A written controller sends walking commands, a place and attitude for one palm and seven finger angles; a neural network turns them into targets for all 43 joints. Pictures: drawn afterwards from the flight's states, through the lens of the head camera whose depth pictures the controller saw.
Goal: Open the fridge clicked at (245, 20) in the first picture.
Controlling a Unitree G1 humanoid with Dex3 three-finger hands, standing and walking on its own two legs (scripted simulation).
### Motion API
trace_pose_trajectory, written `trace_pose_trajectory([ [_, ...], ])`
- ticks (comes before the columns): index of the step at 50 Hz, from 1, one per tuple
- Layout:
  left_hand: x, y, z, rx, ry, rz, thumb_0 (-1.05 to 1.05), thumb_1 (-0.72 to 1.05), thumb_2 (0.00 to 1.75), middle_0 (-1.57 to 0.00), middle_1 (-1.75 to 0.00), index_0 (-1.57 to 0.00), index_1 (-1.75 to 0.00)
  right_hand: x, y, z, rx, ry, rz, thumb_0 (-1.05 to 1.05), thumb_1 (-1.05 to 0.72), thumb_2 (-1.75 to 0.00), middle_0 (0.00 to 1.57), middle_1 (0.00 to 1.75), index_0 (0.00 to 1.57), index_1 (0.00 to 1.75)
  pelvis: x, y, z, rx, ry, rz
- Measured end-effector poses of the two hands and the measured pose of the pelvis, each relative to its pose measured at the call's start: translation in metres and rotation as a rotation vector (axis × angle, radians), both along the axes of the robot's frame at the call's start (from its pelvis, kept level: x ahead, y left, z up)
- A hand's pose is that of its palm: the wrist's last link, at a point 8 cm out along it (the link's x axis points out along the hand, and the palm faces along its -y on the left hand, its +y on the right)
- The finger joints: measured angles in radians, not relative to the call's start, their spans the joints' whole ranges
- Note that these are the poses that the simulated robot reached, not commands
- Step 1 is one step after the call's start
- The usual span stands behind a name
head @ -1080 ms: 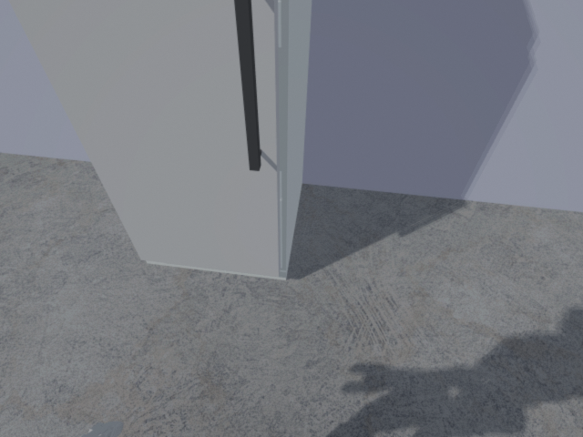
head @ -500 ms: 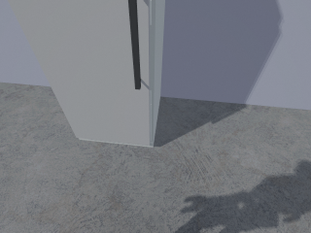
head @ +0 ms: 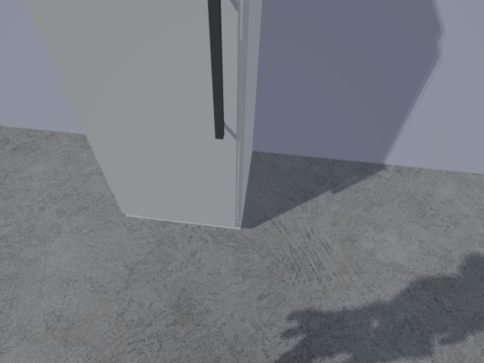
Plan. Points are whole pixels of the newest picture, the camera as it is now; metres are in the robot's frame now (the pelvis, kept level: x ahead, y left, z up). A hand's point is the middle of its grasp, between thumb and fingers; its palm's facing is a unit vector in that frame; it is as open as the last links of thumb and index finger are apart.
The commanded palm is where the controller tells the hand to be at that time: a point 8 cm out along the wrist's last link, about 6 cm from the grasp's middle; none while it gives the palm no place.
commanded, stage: look at it before walking up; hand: right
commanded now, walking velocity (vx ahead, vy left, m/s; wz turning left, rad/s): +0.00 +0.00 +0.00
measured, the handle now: (218, 70) +0.79 +0.11 +0.10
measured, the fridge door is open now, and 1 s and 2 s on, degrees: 0 0 0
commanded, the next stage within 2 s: walk to a spot facing it in 0.36 s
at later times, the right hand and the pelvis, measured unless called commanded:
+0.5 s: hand out of the picture +0.09 -0.25 -0.15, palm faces -0.01 +0.94 -0.34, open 7.4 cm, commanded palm none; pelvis +0.01 +0.00 +0.00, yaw +0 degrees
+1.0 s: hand out of the picture +0.06 -0.17 -0.18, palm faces -0.16 +0.95 -0.27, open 7.4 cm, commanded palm none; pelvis -0.02 +0.03 -0.02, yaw +13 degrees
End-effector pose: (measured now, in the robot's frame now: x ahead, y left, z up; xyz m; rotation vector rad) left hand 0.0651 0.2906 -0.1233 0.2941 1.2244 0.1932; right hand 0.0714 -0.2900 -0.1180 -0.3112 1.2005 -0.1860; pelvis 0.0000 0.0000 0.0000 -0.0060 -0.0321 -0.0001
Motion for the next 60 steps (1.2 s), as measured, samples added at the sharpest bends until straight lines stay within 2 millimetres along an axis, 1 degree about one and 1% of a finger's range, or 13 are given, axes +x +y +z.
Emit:
trace_pose_trajectory([
  [9,0.004,0.001,0.001,0.007,0.010,-0.002,0.01,0.90,0.89,-0.21,-0.30,-0.21,-0.30,0.001,0.000,-0.002,0.002,0.015,-0.005,0.01,-0.90,-0.89,0.21,0.30,0.20,0.30,0.004,0.000,0.000,0.001,0.005,-0.001],
  [26,0.028,0.000,0.004,0.009,-0.030,-0.018,0.01,0.90,0.89,-0.21,-0.30,-0.21,-0.30,0.009,-0.003,0.000,-0.004,0.003,-0.013,0.01,-0.90,-0.89,0.21,0.30,0.20,0.30,0.012,0.000,0.001,0.001,0.002,0.001],
  [30,0.029,-0.003,0.003,0.009,-0.052,0.004,0.01,0.90,0.89,-0.20,-0.30,-0.21,-0.30,0.010,0.000,-0.002,-0.007,0.013,-0.009,0.01,-0.91,-0.89,0.21,0.30,0.20,0.30,0.011,0.000,-0.001,0.001,0.005,0.030],
  [32,0.025,-0.007,0.000,0.000,-0.062,0.025,0.01,0.91,0.89,-0.20,-0.30,-0.21,-0.30,0.008,0.004,-0.007,0.001,0.030,0.001,0.01,-0.91,-0.89,0.21,0.30,0.20,0.30,0.009,0.000,-0.003,0.000,0.006,0.050],
  [35,0.013,-0.015,-0.006,-0.021,-0.065,0.061,0.01,0.91,0.89,-0.20,-0.30,-0.20,-0.30,0.005,0.014,-0.015,0.023,0.057,0.023,0.01,-0.91,-0.89,0.20,0.30,0.20,0.30,0.004,0.000,-0.007,-0.004,0.008,0.080],
  [40,-0.019,-0.023,-0.022,-0.062,-0.041,0.128,0.01,0.90,0.89,-0.20,-0.30,-0.21,-0.30,0.001,0.034,-0.027,0.059,0.089,0.065,0.01,-0.91,-0.89,0.20,0.30,0.20,0.30,-0.005,0.004,-0.016,-0.026,0.007,0.135],
  [43,-0.039,-0.021,-0.033,-0.091,-0.024,0.174,0.01,0.90,0.89,-0.21,-0.30,-0.21,-0.30,0.000,0.050,-0.028,0.064,0.099,0.086,0.01,-0.91,-0.89,0.20,0.30,0.20,0.30,-0.010,0.012,-0.020,-0.033,0.000,0.175],
  [46,-0.055,-0.012,-0.049,-0.113,-0.008,0.216,0.01,0.90,0.89,-0.21,-0.30,-0.21,-0.30,0.000,0.064,-0.031,0.057,0.077,0.114,0.01,-0.91,-0.89,0.21,0.30,0.20,0.30,-0.013,0.022,-0.029,-0.028,0.005,0.208],
  [47,-0.060,-0.009,-0.051,-0.115,0.000,0.230,0.01,0.90,0.89,-0.21,-0.30,-0.21,-0.30,-0.002,0.068,-0.031,0.053,0.073,0.119,0.01,-0.91,-0.89,0.21,0.30,0.20,0.30,-0.015,0.024,-0.030,-0.024,0.006,0.215],
  [49,-0.067,-0.006,-0.048,-0.117,0.011,0.252,0.01,0.90,0.89,-0.20,-0.30,-0.21,-0.30,-0.007,0.075,-0.027,0.052,0.079,0.121,0.01,-0.91,-0.89,0.21,0.30,0.20,0.30,-0.018,0.027,-0.025,-0.020,0.007,0.218],
  [54,-0.075,0.003,-0.028,-0.102,-0.018,0.294,0.01,0.91,0.89,-0.20,-0.30,-0.20,-0.30,-0.014,0.084,-0.017,0.064,0.110,0.150,0.01,-0.91,-0.89,0.21,0.30,0.20,0.30,-0.025,0.029,-0.011,-0.031,0.027,0.274],
  [57,-0.078,0.007,-0.019,-0.080,-0.050,0.323,0.01,0.91,0.89,-0.20,-0.30,-0.20,-0.30,-0.012,0.085,-0.015,0.070,0.118,0.180,0.01,-0.90,-0.89,0.21,0.30,0.20,0.30,-0.028,0.026,-0.007,-0.033,0.037,0.308],
  [60,-0.081,0.007,-0.013,-0.056,-0.076,0.347,0.01,0.91,0.89,-0.20,-0.30,-0.20,-0.30,-0.006,0.081,-0.016,0.075,0.111,0.207,0.01,-0.90,-0.89,0.21,0.30,0.20,0.30,-0.031,0.019,-0.006,-0.026,0.040,0.338],
])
